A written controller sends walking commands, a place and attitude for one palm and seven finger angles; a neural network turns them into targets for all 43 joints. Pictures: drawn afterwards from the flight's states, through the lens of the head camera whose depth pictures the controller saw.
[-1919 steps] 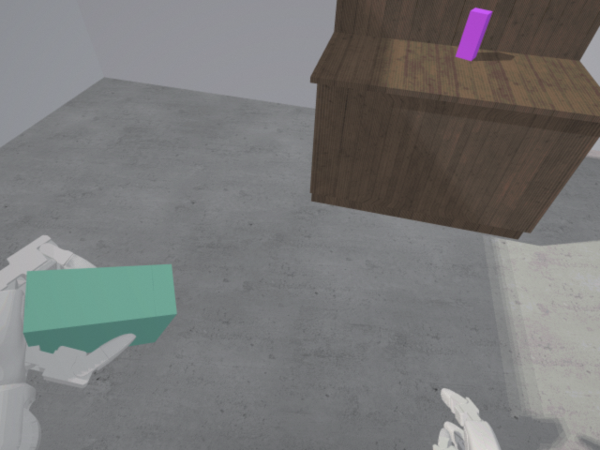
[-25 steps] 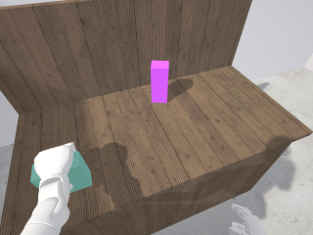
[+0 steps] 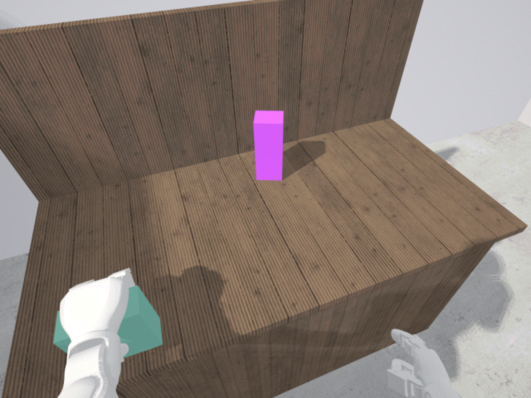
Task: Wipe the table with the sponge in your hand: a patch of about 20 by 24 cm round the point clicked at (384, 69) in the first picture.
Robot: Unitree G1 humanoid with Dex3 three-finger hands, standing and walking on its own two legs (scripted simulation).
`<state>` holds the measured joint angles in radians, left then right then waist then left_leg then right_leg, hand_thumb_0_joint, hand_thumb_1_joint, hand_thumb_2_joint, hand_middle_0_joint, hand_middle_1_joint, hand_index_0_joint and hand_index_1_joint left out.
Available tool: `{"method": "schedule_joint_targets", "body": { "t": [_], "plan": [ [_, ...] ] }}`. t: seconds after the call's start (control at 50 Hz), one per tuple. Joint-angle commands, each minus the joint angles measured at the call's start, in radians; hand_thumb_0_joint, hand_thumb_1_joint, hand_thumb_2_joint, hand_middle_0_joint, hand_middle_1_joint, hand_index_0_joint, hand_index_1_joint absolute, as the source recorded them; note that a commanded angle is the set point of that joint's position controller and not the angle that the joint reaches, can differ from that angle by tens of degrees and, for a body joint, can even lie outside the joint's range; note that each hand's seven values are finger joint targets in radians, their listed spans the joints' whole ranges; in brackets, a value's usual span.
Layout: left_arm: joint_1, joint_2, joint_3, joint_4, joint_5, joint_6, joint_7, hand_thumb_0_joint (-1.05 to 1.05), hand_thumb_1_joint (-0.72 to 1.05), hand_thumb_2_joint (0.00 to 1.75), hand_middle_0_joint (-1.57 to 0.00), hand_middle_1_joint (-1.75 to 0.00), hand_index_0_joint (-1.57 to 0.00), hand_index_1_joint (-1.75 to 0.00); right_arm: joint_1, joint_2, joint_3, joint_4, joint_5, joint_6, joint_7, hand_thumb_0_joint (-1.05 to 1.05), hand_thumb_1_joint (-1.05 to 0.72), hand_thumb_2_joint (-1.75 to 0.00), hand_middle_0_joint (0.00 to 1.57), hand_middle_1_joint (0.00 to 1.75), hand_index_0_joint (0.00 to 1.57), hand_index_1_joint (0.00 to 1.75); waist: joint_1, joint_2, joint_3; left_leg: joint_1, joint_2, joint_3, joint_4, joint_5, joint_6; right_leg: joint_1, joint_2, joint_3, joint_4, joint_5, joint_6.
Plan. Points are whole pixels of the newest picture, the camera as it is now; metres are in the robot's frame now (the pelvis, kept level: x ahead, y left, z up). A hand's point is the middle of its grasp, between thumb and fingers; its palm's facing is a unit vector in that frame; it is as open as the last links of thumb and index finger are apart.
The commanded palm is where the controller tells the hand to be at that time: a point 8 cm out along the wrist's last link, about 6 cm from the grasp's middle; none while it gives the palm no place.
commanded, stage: lift the sponge slowly off the table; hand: left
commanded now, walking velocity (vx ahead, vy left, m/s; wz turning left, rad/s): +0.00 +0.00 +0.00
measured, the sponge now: (118, 333) +0.22 +0.28 -0.05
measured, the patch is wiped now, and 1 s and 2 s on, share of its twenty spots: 1.00 1.00 1.00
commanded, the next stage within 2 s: none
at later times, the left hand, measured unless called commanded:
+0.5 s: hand (111, 322) +0.22 +0.28 +0.00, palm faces -0.06 -0.11 -0.99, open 9.4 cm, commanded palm +0.19 +0.27 +0.06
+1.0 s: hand (118, 319) +0.22 +0.26 +0.02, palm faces -0.03 -0.15 -0.99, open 9.4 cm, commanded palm +0.19 +0.26 +0.09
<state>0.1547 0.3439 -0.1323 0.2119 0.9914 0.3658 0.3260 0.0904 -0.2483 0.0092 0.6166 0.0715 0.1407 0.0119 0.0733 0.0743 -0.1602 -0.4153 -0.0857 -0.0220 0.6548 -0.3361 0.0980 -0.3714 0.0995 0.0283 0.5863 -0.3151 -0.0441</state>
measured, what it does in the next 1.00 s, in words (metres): stands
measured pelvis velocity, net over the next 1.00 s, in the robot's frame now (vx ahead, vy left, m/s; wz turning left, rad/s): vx -0.01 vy -0.01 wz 0.01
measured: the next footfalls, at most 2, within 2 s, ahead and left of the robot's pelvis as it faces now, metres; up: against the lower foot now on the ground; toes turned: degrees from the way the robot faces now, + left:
none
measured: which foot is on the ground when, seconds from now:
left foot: down 0.00-1.00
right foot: down 0.00-1.00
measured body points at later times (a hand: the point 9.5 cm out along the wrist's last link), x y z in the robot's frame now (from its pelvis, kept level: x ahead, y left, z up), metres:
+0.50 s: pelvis -0.01 -0.01 +0.00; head -0.02 -0.03 +0.45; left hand +0.22 +0.28 +0.05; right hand +0.20 -0.24 -0.08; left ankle -0.01 +0.05 -0.72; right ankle -0.01 -0.10 -0.72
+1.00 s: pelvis -0.01 -0.01 +0.01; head -0.02 -0.03 +0.46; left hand +0.22 +0.26 +0.07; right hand +0.24 -0.20 -0.07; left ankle -0.01 +0.05 -0.72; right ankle -0.01 -0.10 -0.72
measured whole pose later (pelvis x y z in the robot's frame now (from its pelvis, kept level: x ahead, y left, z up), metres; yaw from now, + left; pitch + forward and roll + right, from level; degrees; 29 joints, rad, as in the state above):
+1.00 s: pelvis -0.01 -0.01 +0.01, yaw +1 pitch +1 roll -2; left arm 0.10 0.32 -0.16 0.16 0.97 0.37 0.22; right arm 0.02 -0.23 0.03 0.66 0.05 0.11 -0.04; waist 0.12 0.07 -0.08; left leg -0.27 -0.09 -0.04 0.55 -0.28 0.09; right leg -0.23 0.09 0.03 0.49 -0.27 -0.06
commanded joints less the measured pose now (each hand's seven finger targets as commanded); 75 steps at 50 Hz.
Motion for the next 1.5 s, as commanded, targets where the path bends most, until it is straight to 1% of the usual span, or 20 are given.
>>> {"method": "schedule_joint_targets", "body": {
  "t": [0.0,0.08,0.12,0.3,0.38,0.48,0.52,0.64,0.72,0.78,0.8,0.84,0.92,1.06,1.1,1.14,1.22,1.24,1.32,1.48],
  "plan": [
    [-0.035,0.041,0.022,-0.027,-0.052,0.02,-0.031,0.0,0.1,1.3,-1.2,-1.6,-1.2,-1.6,-0.182,-0.117,-0.04,-0.163,0.002,-0.045,-0.013,0.0,-0.9,-0.9,0.2,0.3,0.2,0.3,0.002,-0.118,-0.031,0.058,0.067,-0.11,-0.102,0.218,-0.067,0.007,-0.015,0.026,-0.059,0.211,-0.055],
    [-0.096,0.023,-0.006,0.009,-0.036,0.03,-0.039,0.0,0.1,1.3,-1.2,-1.6,-1.2,-1.6,-0.178,-0.112,-0.036,-0.161,0.003,-0.042,-0.026,0.0,-0.9,-0.9,0.2,0.3,0.2,0.3,-0.006,-0.118,-0.038,0.056,0.055,-0.1,-0.099,0.192,-0.059,0.01,-0.019,0.031,-0.068,0.19,-0.053],
    [-0.108,0.076,0.04,-0.011,-0.036,0.025,-0.044,0.0,0.1,1.3,-1.2,-1.6,-1.2,-1.6,-0.18,-0.114,-0.034,-0.161,0.005,-0.044,-0.032,0.0,-0.9,-0.9,0.2,0.3,0.2,0.3,0.009,-0.089,-0.087,0.069,0.05,-0.104,-0.1,0.212,-0.057,0.049,-0.024,0.039,-0.066,0.218,-0.056],
    [-0.12,0.144,0.102,-0.052,-0.038,-0.025,-0.057,0.0,0.1,1.3,-1.2,-1.6,-1.2,-1.6,-0.18,-0.118,-0.034,-0.153,-0.004,-0.057,-0.039,0.0,-0.9,-0.9,0.2,0.3,0.2,0.3,0.008,-0.07,-0.073,0.077,0.045,-0.1,-0.111,0.23,-0.046,0.088,-0.026,0.069,-0.092,0.263,-0.059],
    [-0.109,0.105,0.065,-0.094,-0.036,-0.032,-0.054,0.0,0.1,1.3,-1.2,-1.6,-1.2,-1.6,-0.19,-0.107,-0.038,-0.16,-0.007,-0.067,-0.036,0.0,-0.9,-0.9,0.2,0.3,0.2,0.3,0.009,-0.044,-0.071,0.104,0.048,-0.103,-0.122,0.238,-0.045,0.086,-0.026,0.052,-0.1,0.237,-0.057],
    [-0.162,0.125,0.086,-0.103,-0.04,-0.032,-0.048,0.0,0.1,1.3,-1.2,-1.6,-1.2,-1.6,-0.191,-0.111,-0.041,-0.149,-0.007,-0.072,-0.045,0.0,-0.9,-0.9,0.2,0.3,0.2,0.3,0.004,-0.09,-0.064,0.109,0.048,-0.102,-0.135,0.222,-0.041,0.095,-0.027,0.058,-0.118,0.229,-0.053],
    [-0.184,0.151,0.102,-0.143,-0.034,-0.036,-0.045,0.0,0.1,1.3,-1.2,-1.6,-1.2,-1.6,-0.202,-0.111,-0.041,-0.143,-0.008,-0.073,-0.046,0.0,-0.9,-0.9,0.2,0.3,0.2,0.3,0.016,-0.047,-0.111,0.136,0.046,-0.11,-0.139,0.253,-0.045,0.126,-0.03,0.061,-0.113,0.254,-0.055],
    [-0.214,0.124,0.064,-0.185,-0.026,-0.033,-0.056,0.0,0.1,1.3,-1.2,-1.6,-1.2,-1.6,-0.213,-0.105,-0.039,-0.142,-0.012,-0.08,-0.047,0.0,-0.9,-0.9,0.2,0.3,0.2,0.3,0.001,-0.038,-0.062,0.162,0.052,-0.111,-0.15,0.271,-0.047,0.106,-0.027,0.06,-0.127,0.252,-0.058],
    [-0.203,0.146,0.076,-0.263,-0.013,-0.038,-0.054,0.0,0.1,1.3,-1.2,-1.6,-1.2,-1.6,-0.228,-0.103,-0.042,-0.145,-0.019,-0.085,-0.043,0.0,-0.9,-0.9,0.2,0.3,0.2,0.3,0.025,-0.005,-0.118,0.22,0.061,-0.136,-0.159,0.339,-0.062,0.136,-0.025,0.056,-0.119,0.277,-0.062],
    [-0.195,0.115,0.045,-0.262,-0.007,-0.027,-0.058,0.0,0.1,1.3,-1.2,-1.6,-1.2,-1.6,-0.233,-0.099,-0.038,-0.145,-0.021,-0.084,-0.039,0.0,-0.9,-0.9,0.2,0.3,0.2,0.3,0.016,-0.033,-0.077,0.218,0.065,-0.13,-0.165,0.332,-0.06,0.121,-0.024,0.06,-0.132,0.269,-0.061],
    [-0.217,0.166,0.096,-0.273,-0.011,-0.023,-0.056,0.0,0.1,1.3,-1.2,-1.6,-1.2,-1.6,-0.238,-0.107,-0.038,-0.141,-0.02,-0.081,-0.042,0.0,-0.9,-0.9,0.2,0.3,0.2,0.3,0.023,-0.036,-0.074,0.211,0.066,-0.135,-0.177,0.306,-0.059,0.129,-0.021,0.074,-0.138,0.246,-0.065],
    [-0.285,0.162,0.083,-0.263,0.01,-0.01,-0.054,0.0,0.1,1.3,-1.2,-1.6,-1.2,-1.6,-0.249,-0.101,-0.03,-0.136,-0.019,-0.076,-0.048,0.0,-0.9,-0.9,0.2,0.3,0.2,0.3,0.017,-0.033,-0.048,0.207,0.064,-0.133,-0.186,0.278,-0.06,0.116,-0.022,0.062,-0.142,0.208,-0.063],
    [-0.353,0.179,0.086,-0.31,0.026,0.001,-0.053,0.0,0.1,1.3,-1.2,-1.6,-1.2,-1.6,-0.269,-0.098,-0.023,-0.132,-0.022,-0.08,-0.057,0.0,-0.9,-0.9,0.2,0.3,0.2,0.3,0.036,0.043,-0.124,0.262,0.059,-0.141,-0.195,0.308,-0.065,0.159,-0.021,0.063,-0.141,0.223,-0.071],
    [-0.295,0.183,0.092,-0.243,-0.005,0.051,-0.108,0.0,0.1,1.3,-1.2,-1.6,-1.2,-1.6,-0.287,-0.106,-0.008,-0.125,-0.016,-0.069,-0.058,0.0,-0.9,-0.9,0.2,0.3,0.2,0.3,0.026,-0.053,-0.064,0.238,0.048,-0.109,-0.211,0.312,-0.049,0.206,-0.036,0.077,-0.187,0.286,-0.064],
    [-0.259,0.228,0.135,-0.276,-0.021,0.045,-0.124,0.0,0.1,1.3,-1.2,-1.6,-1.2,-1.6,-0.291,-0.112,-0.01,-0.131,-0.018,-0.068,-0.059,0.0,-0.9,-0.9,0.2,0.3,0.2,0.3,0.034,-0.026,-0.074,0.241,0.045,-0.104,-0.215,0.314,-0.044,0.237,-0.039,0.098,-0.191,0.306,-0.066],
    [-0.273,0.186,0.088,-0.305,-0.019,0.039,-0.144,0.0,0.1,1.3,-1.2,-1.6,-1.2,-1.6,-0.292,-0.103,-0.006,-0.142,-0.017,-0.07,-0.059,0.0,-0.9,-0.9,0.2,0.3,0.2,0.3,0.022,-0.019,-0.054,0.247,0.047,-0.104,-0.218,0.32,-0.042,0.224,-0.041,0.082,-0.195,0.303,-0.062],
    [-0.32,0.239,0.127,-0.339,-0.013,0.009,-0.157,0.0,0.1,1.3,-1.2,-1.6,-1.2,-1.6,-0.283,-0.108,-0.007,-0.136,-0.023,-0.076,-0.067,0.0,-0.9,-0.9,0.2,0.3,0.2,0.3,0.03,0.019,-0.074,0.274,0.047,-0.113,-0.225,0.318,-0.037,0.234,-0.039,0.08,-0.209,0.279,-0.064],
    [-0.302,0.208,0.102,-0.341,-0.015,0.0,-0.159,0.0,0.1,1.3,-1.2,-1.6,-1.2,-1.6,-0.28,-0.102,-0.008,-0.138,-0.023,-0.081,-0.066,0.0,-0.9,-0.9,0.2,0.3,0.2,0.3,0.022,0.023,-0.052,0.274,0.049,-0.111,-0.224,0.319,-0.038,0.217,-0.037,0.084,-0.211,0.27,-0.064],
    [-0.315,0.268,0.162,-0.34,-0.016,-0.019,-0.153,0.0,0.1,1.3,-1.2,-1.6,-1.2,-1.6,-0.276,-0.111,-0.011,-0.128,-0.025,-0.087,-0.072,0.0,-0.9,-0.9,0.2,0.3,0.2,0.3,0.037,-0.01,-0.081,0.277,0.043,-0.11,-0.228,0.32,-0.034,0.254,-0.043,0.084,-0.218,0.288,-0.062],
    [-0.256,0.225,0.124,-0.391,-0.034,0.021,-0.161,0.0,0.1,1.3,-1.2,-1.6,-1.2,-1.6,-0.3,-0.111,-0.014,-0.132,-0.018,-0.089,-0.059,0.0,-0.9,-0.9,0.2,0.3,0.2,0.3,0.033,-0.007,-0.057,0.286,0.052,-0.113,-0.246,0.344,-0.043,0.253,-0.043,0.085,-0.222,0.297,-0.06]
  ]
}}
